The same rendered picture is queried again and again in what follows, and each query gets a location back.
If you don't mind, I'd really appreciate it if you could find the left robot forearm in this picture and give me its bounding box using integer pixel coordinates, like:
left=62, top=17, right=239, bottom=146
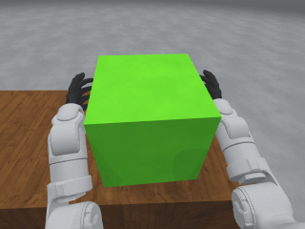
left=45, top=103, right=92, bottom=229

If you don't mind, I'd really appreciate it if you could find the right robot upper arm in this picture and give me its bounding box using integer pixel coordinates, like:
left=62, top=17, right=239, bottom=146
left=232, top=182, right=305, bottom=229

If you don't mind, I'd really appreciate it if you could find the left robot hand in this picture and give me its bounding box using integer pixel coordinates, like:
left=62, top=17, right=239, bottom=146
left=65, top=73, right=93, bottom=112

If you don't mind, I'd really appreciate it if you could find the pedestal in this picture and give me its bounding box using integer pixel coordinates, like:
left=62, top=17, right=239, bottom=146
left=0, top=90, right=256, bottom=229

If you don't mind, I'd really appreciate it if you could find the carton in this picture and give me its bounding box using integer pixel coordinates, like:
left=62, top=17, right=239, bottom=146
left=83, top=53, right=222, bottom=188

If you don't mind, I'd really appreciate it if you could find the right robot forearm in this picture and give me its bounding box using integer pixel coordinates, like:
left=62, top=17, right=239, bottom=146
left=213, top=98, right=295, bottom=218

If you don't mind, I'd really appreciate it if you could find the right robot hand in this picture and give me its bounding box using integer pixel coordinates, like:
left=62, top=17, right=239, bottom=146
left=199, top=70, right=222, bottom=100

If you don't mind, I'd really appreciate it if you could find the left robot upper arm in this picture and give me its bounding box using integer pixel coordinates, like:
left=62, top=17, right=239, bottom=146
left=46, top=201, right=104, bottom=229

